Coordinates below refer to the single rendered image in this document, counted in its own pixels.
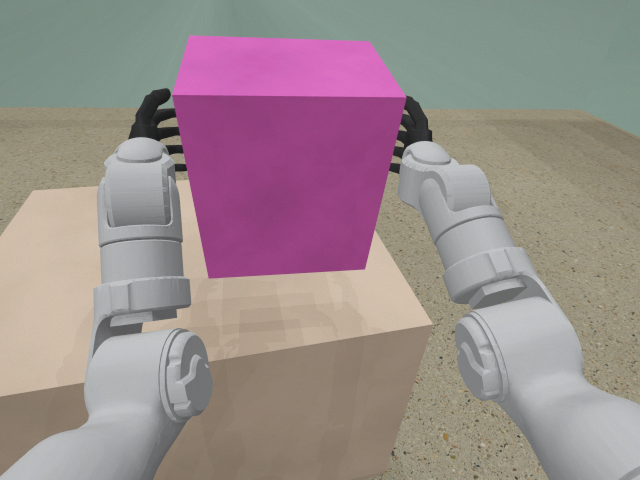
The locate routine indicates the right robot hand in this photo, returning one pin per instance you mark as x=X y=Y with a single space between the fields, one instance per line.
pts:
x=417 y=130

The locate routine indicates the robot right forearm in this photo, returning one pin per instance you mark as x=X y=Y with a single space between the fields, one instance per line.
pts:
x=483 y=267

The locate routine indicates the robot right upper arm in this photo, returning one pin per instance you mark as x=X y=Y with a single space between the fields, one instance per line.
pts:
x=524 y=356

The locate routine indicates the pedestal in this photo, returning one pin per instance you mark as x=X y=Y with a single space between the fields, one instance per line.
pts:
x=312 y=372

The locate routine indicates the robot left upper arm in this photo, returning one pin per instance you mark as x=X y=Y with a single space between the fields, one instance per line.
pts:
x=141 y=389

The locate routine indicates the left robot hand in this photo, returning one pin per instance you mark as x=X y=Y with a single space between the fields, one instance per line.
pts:
x=148 y=118

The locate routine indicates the carton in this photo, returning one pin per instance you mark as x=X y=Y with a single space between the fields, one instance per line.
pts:
x=288 y=145

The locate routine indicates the robot left forearm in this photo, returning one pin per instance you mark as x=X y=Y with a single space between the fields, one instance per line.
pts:
x=140 y=236

